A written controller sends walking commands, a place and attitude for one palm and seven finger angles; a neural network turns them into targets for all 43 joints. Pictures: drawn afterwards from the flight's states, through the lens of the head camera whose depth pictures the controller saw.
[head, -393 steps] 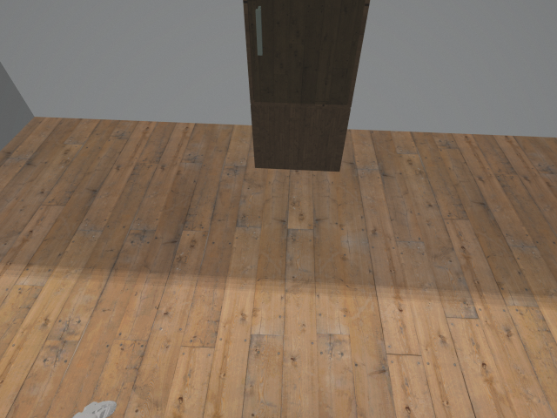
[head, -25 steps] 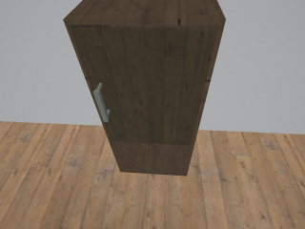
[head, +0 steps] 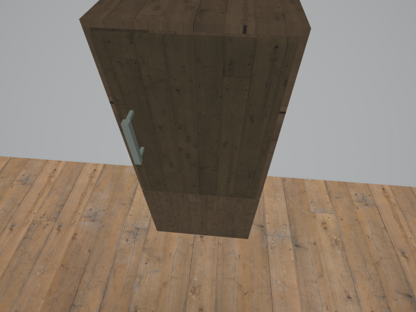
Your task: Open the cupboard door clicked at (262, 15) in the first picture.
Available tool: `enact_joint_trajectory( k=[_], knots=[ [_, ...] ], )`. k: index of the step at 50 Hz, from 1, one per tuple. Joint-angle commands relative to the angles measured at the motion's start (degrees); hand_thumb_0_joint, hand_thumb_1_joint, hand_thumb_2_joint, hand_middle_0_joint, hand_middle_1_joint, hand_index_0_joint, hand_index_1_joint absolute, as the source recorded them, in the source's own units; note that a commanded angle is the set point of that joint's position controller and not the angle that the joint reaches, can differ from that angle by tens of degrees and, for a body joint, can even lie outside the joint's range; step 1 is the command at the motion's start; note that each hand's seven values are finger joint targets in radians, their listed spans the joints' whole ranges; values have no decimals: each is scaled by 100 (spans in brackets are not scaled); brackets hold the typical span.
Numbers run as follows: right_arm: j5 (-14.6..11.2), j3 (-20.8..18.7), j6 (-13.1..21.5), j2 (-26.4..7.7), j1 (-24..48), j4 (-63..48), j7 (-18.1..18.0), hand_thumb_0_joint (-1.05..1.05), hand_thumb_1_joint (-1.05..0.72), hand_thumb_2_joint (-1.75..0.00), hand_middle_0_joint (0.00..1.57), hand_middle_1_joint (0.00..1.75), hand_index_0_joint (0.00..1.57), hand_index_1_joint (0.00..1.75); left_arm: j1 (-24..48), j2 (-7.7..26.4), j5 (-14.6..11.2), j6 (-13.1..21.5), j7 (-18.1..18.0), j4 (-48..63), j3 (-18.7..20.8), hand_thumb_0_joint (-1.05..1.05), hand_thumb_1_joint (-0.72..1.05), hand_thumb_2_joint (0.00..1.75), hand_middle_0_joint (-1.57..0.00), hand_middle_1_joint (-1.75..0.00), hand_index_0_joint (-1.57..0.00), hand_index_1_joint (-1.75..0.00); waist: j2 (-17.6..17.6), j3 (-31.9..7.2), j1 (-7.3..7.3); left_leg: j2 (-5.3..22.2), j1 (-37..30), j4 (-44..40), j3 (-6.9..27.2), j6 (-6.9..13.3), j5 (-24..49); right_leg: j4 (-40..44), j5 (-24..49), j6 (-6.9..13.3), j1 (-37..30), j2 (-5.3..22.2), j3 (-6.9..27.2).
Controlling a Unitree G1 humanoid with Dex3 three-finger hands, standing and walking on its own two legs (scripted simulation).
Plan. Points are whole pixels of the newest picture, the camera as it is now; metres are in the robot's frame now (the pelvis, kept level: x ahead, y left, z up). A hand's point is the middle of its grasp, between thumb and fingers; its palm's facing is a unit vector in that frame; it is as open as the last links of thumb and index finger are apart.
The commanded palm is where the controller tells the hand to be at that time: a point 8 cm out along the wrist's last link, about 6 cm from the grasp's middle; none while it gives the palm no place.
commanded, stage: look again from close up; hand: left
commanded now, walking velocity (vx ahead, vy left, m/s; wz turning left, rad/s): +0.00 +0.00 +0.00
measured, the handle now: (134, 138) +0.55 +0.24 -0.03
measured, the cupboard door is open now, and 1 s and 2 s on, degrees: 0 0 0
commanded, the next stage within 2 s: raise the hand with hooked fingers in 0.48 s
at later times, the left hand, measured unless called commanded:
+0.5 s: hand out of the picture +0.05 +0.19 -0.17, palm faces +0.00 -0.97 -0.24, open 7.4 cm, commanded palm none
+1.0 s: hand (104, 304) +0.15 +0.21 -0.07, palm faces -0.03 -1.00 +0.02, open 8.6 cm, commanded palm +0.14 +0.27 -0.06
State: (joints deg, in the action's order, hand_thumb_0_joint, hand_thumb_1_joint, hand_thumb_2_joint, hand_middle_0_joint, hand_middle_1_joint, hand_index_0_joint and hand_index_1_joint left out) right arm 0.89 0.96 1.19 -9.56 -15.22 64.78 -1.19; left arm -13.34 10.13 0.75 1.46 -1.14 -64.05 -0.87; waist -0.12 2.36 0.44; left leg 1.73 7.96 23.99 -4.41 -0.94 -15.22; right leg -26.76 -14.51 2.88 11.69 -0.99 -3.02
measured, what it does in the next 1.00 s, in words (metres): lowers itself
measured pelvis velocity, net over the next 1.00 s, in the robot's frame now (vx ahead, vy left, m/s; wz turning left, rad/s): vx -0.04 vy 0.01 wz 0.04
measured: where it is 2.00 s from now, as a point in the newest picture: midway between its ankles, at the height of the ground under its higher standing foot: outside the picture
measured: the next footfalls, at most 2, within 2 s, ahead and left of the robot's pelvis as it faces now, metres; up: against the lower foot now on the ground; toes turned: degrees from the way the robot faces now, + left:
none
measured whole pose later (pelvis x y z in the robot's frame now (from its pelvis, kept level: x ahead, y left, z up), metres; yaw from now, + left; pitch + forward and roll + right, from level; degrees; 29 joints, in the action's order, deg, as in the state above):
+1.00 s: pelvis -0.04 +0.01 -0.10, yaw +2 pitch +14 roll +1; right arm -2.2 -3.1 16.0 -16.8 -6.9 29.3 -1.6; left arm -17.3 12.3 -19.5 32.3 28.8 -16.2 12.2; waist 1.9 -7.1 -1.7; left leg 1.5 50.1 67.7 -2.2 -0.1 -31.1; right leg -67.7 -29.4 2.9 52.1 1.9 -4.8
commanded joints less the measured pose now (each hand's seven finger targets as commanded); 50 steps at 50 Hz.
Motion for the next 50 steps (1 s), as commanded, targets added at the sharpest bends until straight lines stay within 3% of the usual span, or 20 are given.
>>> enact_joint_trajectory(
  k=[1, 14, 23, 28, 29, 30, 31, 32, 33, 34, 35, 36, 37, 38, 40, 42, 43, 44, 47, 50],
  knots=[
    [-8, -145, 97, -661, -277, -196, -62, 0, -90, -90, 20, 30, 20, 30, -193, 805, -22, 80, -66, 219, 155, 0, 90, 90, -20, -30, -20, -30, 4, -76, -38, 477, 140, -349, 427, 222, 732, 519, 1258, 62, -147, 795, 811],
    [4, -170, 106, -805, -29, -237, -72, 0, -90, -90, 20, 30, 20, 30, -18, 948, -16, 82, -51, 318, 217, 0, 90, 90, -20, -30, -20, -30, -31, -180, -63, 536, 13, -404, 456, 220, 984, 511, 1547, 56, -268, 787, 787],
    [0, -170, 98, -907, 53, -230, -69, 0, -90, -90, 20, 30, 20, 30, 60, 1049, -12, 87, -41, 321, 231, 0, 90, 90, -20, -30, -20, -30, 138, -218, -69, 531, 10, -423, 453, 212, 1003, 558, 1730, 53, -388, 829, 777],
    [1, -172, 101, -942, 85, -206, -69, 0, -90, -90, 20, 30, 20, 30, 84, 1099, -18, 87, -38, 330, 239, 0, 90, 90, -20, -30, -20, -30, 39, -251, -81, 543, -29, -432, 450, 204, 1077, 564, 1822, 54, -429, 841, 773],
    [-90, -247, 82, -850, 530, -577, -40, 0, -90, -90, 20, 30, 20, 30, -809, 807, -13, 137, -323, 46, 241, 0, 90, 90, -20, -30, -20, -30, 22, -223, -285, 492, 460, 1045, -56, 25, 606, 480, 4604, -481, -539, 1326, 1183],
    [-368, -333, 920, -1556, 343, -2510, -268, 0, -90, -90, 20, 30, 20, 30, 3763, 2502, -1110, 1448, -181, 8371, 1461, 0, 88, 89, -20, -32, -20, -32, -763, -2796, 338, -278, -526, 63, 307, 251, 1719, -9, 3860, -48, -1189, 726, 815],
    [-205, -326, 1335, -1259, 594, -2309, -455, 0, -90, -90, 20, 30, 20, 30, 677, 2053, -605, 1222, -288, 6737, 1370, 0, 85, 88, -20, -33, -20, -33, -1743, -2647, -231, -158, -851, -44, 194, 348, 2639, -241, 2506, 97, -934, 355, 544],
    [-277, -339, 1440, -1002, 738, -2329, -439, 0, -90, -90, 20, 30, 20, 30, -820, 575, -1000, 612, -347, 5908, 763, 0, 83, 87, -21, -34, -21, -34, -1497, -1581, -109, -58, -424, 68, 364, 153, 2694, -138, 1754, 27, -274, 293, 156],
    [-328, -400, 1482, -1124, 442, -2221, -388, 0, -90, -90, 20, 30, 20, 30, -361, 367, -1082, 680, -223, 5571, 805, 0, 81, 86, -21, -36, -21, -36, -252, -789, 254, -21, 32, 394, 390, 186, 2384, -95, 1732, -116, 386, 240, -66],
    [-245, -552, 1539, -1255, 514, -2525, -366, 0, -90, -90, 20, 30, 20, 30, -166, 516, -1197, 1011, -41, 5451, 1079, 0, 78, 85, -21, -37, -21, -37, 665, -232, 272, -79, 631, 726, 434, 228, 1775, -240, 1604, -213, 959, 212, -138],
    [-175, -633, 1555, -1297, 453, -2575, -332, 0, -90, -90, 20, 30, 20, 30, -684, 562, -1273, 1391, 219, 4942, 1376, 0, 76, 84, -21, -39, -21, -39, 1191, -364, 157, -139, 1153, 975, 384, 206, 1231, -444, 1164, -292, 1270, 217, -169],
    [-146, -632, 1594, -1269, 545, -2757, -276, 0, -90, -90, 20, 30, 20, 30, -1213, 273, -1402, 1810, 531, 4566, 1313, 0, 74, 83, -21, -40, -21, -40, 1445, -274, 16, -193, 1767, 1247, 412, 171, 773, -754, 736, -307, 1566, 209, -163],
    [-158, -645, 1678, -1239, 643, -2932, -177, 0, -90, -90, 20, 30, 20, 30, -1552, 199, -1460, 2238, 869, 4344, 1352, 0, 71, 82, -21, -42, -21, -42, 986, -420, -202, -283, 2093, 1542, 345, 115, 633, -1137, 659, -235, 1669, 256, -61],
    [-136, -648, 1723, -1220, 657, -3108, -94, 0, -90, -90, 20, 30, 20, 30, -1577, 221, -1543, 2699, 1205, 4500, 1401, 0, 69, 81, -22, -43, -22, -43, 899, -896, -316, -335, 2415, 1853, 311, 66, 498, -1532, 510, -199, 1738, 248, -4],
    [-145, -674, 1824, -1221, 791, -3415, 26, 0, -90, -90, 20, 30, 20, 30, -1481, 313, -1673, 3564, 1909, 4605, 1413, 0, 64, 79, -22, -47, -22, -47, 846, -1344, -373, -391, 3122, 2500, 266, 29, 200, -2153, 259, -165, 2059, 262, 207],
    [-205, -668, 1884, -1284, 740, -3644, 105, 0, -90, -90, 20, 30, 20, 30, -987, 710, -1778, 4096, 2666, 4546, 1535, 0, 60, 77, -22, -50, -22, -50, 477, -1445, -266, -408, 3755, 3164, 296, 26, -95, -2516, -52, -124, 2414, 372, 717],
    [-247, -678, 1884, -1346, 792, -3837, 98, 0, -90, -90, 20, 30, 20, 30, -643, 1028, -1883, 4151, 2931, 4832, 1743, 0, 57, 76, -22, -51, -22, -51, 441, -1842, -272, -407, 3942, 3369, 270, 73, -248, -2585, -396, -135, 2443, 380, 873],
    [-290, -675, 1873, -1343, 837, -4070, 62, 0, -90, -90, 20, 30, 20, 30, -541, 1063, -2031, 4023, 3086, 5075, 1798, 0, 55, 75, -22, -53, -22, -53, 391, -2052, -305, -413, 4072, 3482, 207, 117, -438, -2565, -847, -156, 2461, 390, 970],
    [-366, -606, 1765, -1330, 795, -4433, -87, 0, -90, -90, 20, 30, 20, 30, 162, 1273, -2425, 3488, 3097, 6120, 1983, 0, 48, 72, -23, -57, -23, -57, 321, -2211, -230, -327, 4253, 3689, 278, 209, -890, -2397, -1979, -192, 2660, 308, 1105],
    [-345, -534, 1674, -1259, 590, -4425, -186, 0, -90, -90, 20, 30, 20, 30, 423, 1253, -2219, 3167, 2719, 7151, 1812, 0, 41, 69, -24, -62, -24, -62, -314, -2309, -69, -205, 3875, 3626, 416, 282, -648, -2549, -1515, -159, 2853, 184, 809]
  ],
)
